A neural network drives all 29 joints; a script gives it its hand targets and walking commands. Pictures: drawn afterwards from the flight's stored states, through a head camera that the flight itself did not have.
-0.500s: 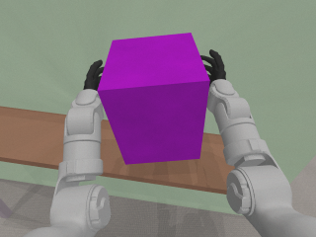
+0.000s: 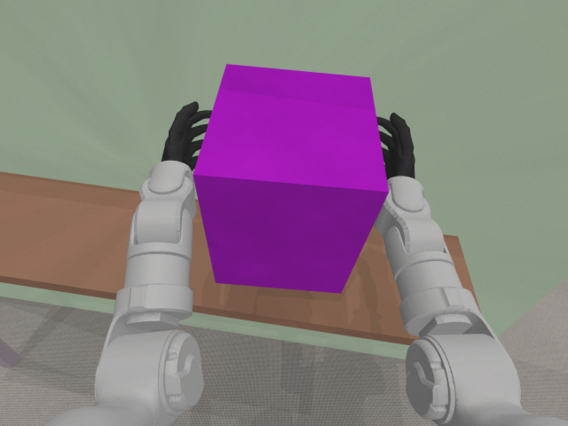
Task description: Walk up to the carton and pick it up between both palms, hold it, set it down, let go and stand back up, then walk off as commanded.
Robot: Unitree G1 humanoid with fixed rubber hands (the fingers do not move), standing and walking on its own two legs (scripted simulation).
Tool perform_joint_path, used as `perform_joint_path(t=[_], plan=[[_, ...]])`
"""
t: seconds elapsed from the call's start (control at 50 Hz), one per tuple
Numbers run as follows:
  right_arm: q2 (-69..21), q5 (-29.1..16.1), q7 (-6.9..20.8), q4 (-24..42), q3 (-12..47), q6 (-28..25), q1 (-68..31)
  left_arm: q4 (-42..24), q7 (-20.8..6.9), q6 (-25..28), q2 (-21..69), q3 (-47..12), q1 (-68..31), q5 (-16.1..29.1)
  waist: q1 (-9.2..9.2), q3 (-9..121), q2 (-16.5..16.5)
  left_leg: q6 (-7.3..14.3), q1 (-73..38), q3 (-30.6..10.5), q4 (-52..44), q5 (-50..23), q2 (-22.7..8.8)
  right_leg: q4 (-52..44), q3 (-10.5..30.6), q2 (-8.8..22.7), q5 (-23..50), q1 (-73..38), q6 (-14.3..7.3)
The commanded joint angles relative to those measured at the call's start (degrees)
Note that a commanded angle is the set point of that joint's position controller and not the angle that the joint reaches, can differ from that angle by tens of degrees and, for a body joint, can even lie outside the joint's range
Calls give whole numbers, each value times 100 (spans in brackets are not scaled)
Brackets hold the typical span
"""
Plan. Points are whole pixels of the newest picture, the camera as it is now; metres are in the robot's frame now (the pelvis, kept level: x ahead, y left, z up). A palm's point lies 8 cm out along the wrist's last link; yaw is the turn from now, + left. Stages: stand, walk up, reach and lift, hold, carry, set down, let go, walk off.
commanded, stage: set down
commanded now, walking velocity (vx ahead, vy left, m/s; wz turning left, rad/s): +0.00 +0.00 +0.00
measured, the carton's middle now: (287, 186) +0.42 -0.01 +0.13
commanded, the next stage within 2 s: none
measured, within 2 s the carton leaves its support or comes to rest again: neither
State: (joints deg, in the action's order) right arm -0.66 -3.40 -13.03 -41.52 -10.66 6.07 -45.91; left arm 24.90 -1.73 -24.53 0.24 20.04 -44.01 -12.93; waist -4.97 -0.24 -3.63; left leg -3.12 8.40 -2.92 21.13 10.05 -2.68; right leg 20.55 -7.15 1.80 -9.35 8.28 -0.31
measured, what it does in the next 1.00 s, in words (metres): stands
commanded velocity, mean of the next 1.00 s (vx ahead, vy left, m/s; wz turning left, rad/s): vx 0.00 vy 0.00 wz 0.00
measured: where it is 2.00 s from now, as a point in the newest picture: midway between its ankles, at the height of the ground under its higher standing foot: outside the picture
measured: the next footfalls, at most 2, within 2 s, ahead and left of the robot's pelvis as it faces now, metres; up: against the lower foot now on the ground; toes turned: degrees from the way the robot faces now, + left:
none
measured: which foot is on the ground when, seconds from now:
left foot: down 0.00-1.00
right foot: down 0.00-1.00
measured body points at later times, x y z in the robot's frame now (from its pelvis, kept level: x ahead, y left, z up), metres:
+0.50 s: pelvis +0.00 +0.00 +0.00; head -0.01 +0.03 +0.45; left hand +0.43 +0.12 +0.16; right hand +0.40 -0.17 +0.17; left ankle +0.02 +0.15 -0.75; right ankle +0.02 -0.11 -0.75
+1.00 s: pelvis +0.01 +0.00 +0.00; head +0.01 +0.03 +0.45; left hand +0.44 +0.11 +0.13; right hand +0.41 -0.18 +0.15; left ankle +0.02 +0.15 -0.75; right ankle +0.02 -0.11 -0.75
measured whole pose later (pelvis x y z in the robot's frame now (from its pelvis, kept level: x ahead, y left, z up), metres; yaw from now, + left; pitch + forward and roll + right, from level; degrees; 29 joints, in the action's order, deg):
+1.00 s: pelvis +0.01 +0.00 +0.00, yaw +0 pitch -2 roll -1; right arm -0.6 1.4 -11.1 -47.7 -14.0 0.2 -43.9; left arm 38.6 0.0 -12.8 0.8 19.5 -42.7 -12.9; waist -7.2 -0.5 -3.9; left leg -3.1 7.7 -2.9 20.7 10.9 -2.6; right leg 19.5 -7.2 1.8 -9.8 7.3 0.0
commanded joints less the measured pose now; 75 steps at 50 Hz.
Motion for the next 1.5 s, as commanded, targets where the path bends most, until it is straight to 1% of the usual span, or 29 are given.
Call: perform_joint_path(t=[0.0, 0.02, 0.06, 0.12, 0.14, 0.16, 0.2, 0.28, 0.32, 0.36, 0.42, 0.48, 0.5, 0.56, 0.58, 0.7, 0.76, 0.78, 0.9, 0.96, 1.0, 1.14, 1.16, 1.24, 1.26, 1.28, 1.32, 1.38, 1.48], plan=[[-2945, -184, 664, 2081, 2124, -511, -3949, -916, -813, 151, 3346, -2767, -3074, 320, -234, 3330, 309, -61, -1108, 530, -71, -1882, 739, -248, 158, -442, 3077, -2699, 417], [-2841, -117, 679, 1953, 1968, -482, -3762, -882, -816, 143, 3318, -2788, -3046, 326, -400, 3081, 366, -105, -1194, 465, -88, -1870, 714, -260, 100, -465, 2969, -2575, 421], [-2772, -5, 711, 1802, 1814, -456, -3755, -722, -852, 133, 3305, -2567, -3083, 235, -353, 2869, 319, -79, -1125, 501, -185, -1601, 677, -387, 61, -475, 2387, -2347, 394], [-2658, 240, 767, 1450, 1445, -444, -3661, -366, -887, 157, 3263, -2527, -3059, 203, -533, 2602, 280, -31, -1115, 496, -312, -1114, 650, -504, -3, -481, 1810, -2074, 401], [-2737, 299, 792, 1368, 1389, -434, -3693, -251, -913, 179, 3159, -2375, -3133, 129, -402, 2439, 312, 7, -985, 503, -410, -920, 646, -530, 23, -448, 1627, -2022, 378], [-2647, 357, 815, 1265, 1236, -437, -3752, -176, -916, 203, 3130, -2378, -3282, 140, -520, 2397, 272, 42, -957, 537, -470, -661, 655, -565, 9, -431, 1380, -1912, 389], [-2605, 504, 893, 1169, 1038, -464, -3868, 20, -909, 243, 3182, -2255, -3343, 45, -454, 2554, 353, 11, -1067, 541, -505, -559, 614, -619, -33, -451, 1078, -1703, 353], [-2730, 508, 906, 1138, 1119, -610, -3750, -228, -840, 447, 3277, -2411, -3467, 179, -502, 2970, 402, -65, -1219, 495, -309, -1204, 613, -461, -37, -459, 1891, -1900, 367], [-2688, 483, 925, 1144, 1129, -627, -3691, -56, -789, 513, 3297, -2338, -3451, 154, -512, 2918, 483, -101, -1360, 472, -253, -1312, 581, -510, -39, -476, 1841, -1764, 337], [-2687, 673, 959, 899, 909, -676, -3732, 150, -771, 601, 3356, -2352, -3574, 101, -586, 2694, 603, -99, -1223, 483, -359, -862, 608, -539, -63, -440, 1508, -1587, 331], [-2721, 743, 993, 1102, 1019, -758, -3716, 294, -779, 687, 3279, -2177, -3380, 58, -409, 2848, 313, -23, -1058, 562, -360, -795, 616, -506, 20, -430, 1722, -1772, 386], [-2704, 792, 1004, 762, 973, -715, -3526, 469, -781, 728, 3189, -2071, -3318, -120, -456, 2578, 427, 2, -990, 513, -461, -711, 614, -504, 35, -394, 1779, -1785, 406], [-2715, 765, 1035, 863, 1021, -730, -3580, 458, -788, 793, 3156, -1996, -3366, -110, -343, 2662, 366, 1, -998, 561, -465, -650, 615, -487, 44, -392, 1768, -1767, 425], [-2906, 797, 1019, 890, 1072, -788, -3588, 425, -739, 936, 3252, -2063, -3473, -28, -364, 2979, 335, -1, -922, 542, -402, -857, 627, -402, 87, -374, 2114, -1935, 448], [-2852, 827, 1024, 998, 1050, -868, -3725, 288, -702, 1016, 3357, -2253, -3653, 104, -468, 3179, 385, -29, -971, 501, -373, -875, 617, -387, 53, -393, 2158, -1817, 435], [-2840, 1055, 1049, 561, 725, -872, -3335, 791, -737, 1088, 3282, -2071, -3413, -92, -570, 2706, 424, -44, -991, 544, -434, -650, 596, -515, 21, -364, 1753, -1537, 417], [-2898, 1116, 1073, 527, 733, -900, -3374, 876, -726, 1193, 3241, -1927, -3545, -129, -462, 2732, 394, 1, -887, 554, -481, -592, 611, -501, 82, -346, 1698, -1583, 431], [-2815, 1140, 1061, 580, 589, -949, -3424, 883, -707, 1219, 3369, -1971, -3597, -76, -582, 2768, 450, -50, -982, 523, -460, -641, 596, -540, 5, -408, 1684, -1434, 417], [-3078, 1153, 1079, 535, 726, -1103, -3460, 870, -618, 1531, 3494, -2148, -3697, -28, -564, 3348, 642, -122, -968, 532, -298, -1044, 623, -416, 62, -377, 2225, -1450, 409], [-3081, 1257, 1077, 344, 745, -1046, -3201, 1078, -637, 1584, 3361, -2064, -3677, -77, -592, 3131, 479, -77, -724, 521, -359, -890, 627, -325, 140, -327, 2647, -1708, 460], [-3005, 1212, 1092, 168, 523, -971, -3037, 1329, -702, 1492, 3316, -1822, -3335, -218, -581, 2651, 438, -16, -695, 539, -491, -690, 603, -438, 107, -349, 2255, -1544, 458], [-3099, 1382, 1101, 385, 483, -1141, -3179, 1223, -670, 1685, 3423, -1840, -3532, -210, -582, 3129, 544, -117, -971, 523, -314, -1156, 602, -446, 62, -398, 2443, -1314, 429], [-3071, 1402, 1121, 243, 402, -1120, -3166, 1284, -660, 1712, 3352, -1879, -3603, -193, -672, 3024, 624, -113, -880, 533, -347, -1026, 605, -434, 85, -352, 2454, -1340, 430], [-3196, 1531, 1189, 226, 242, -1080, -3067, 1542, -684, 1779, 3249, -1586, -3530, -318, -540, 2734, 535, -31, -457, 629, -522, -572, 618, -380, 126, -300, 2286, -1419, 457], [-3205, 1545, 1181, 345, 240, -1157, -3274, 1511, -687, 1848, 3329, -1696, -3636, -264, -573, 3036, 544, -49, -452, 614, -498, -597, 641, -337, 101, -302, 2406, -1343, 486], [-3188, 1562, 1183, 524, 362, -1191, -3336, 1566, -671, 1858, 3237, -1632, -3554, -243, -460, 3181, 396, -41, -392, 632, -471, -718, 649, -297, 150, -283, 2691, -1525, 490], [-3245, 1589, 1173, 298, 234, -1176, -3214, 1579, -670, 1922, 3273, -1768, -3655, -194, -678, 3164, 587, -76, -382, 598, -438, -671, 661, -249, 156, -268, 2795, -1549, 505], [-3177, 1635, 1203, -79, 141, -1121, -2942, 1693, -692, 1944, 3127, -1591, -3673, -290, -674, 2859, 624, -55, -313, 600, -499, -689, 630, -207, 164, -242, 2878, -1527, 490], [-3109, 1755, 1254, 136, -58, -1147, -3151, 1896, -701, 1973, 3168, -1421, -3674, -320, -679, 2765, 433, -28, -164, 543, -580, -411, 604, -289, 142, -262, 2549, -1488, 465]])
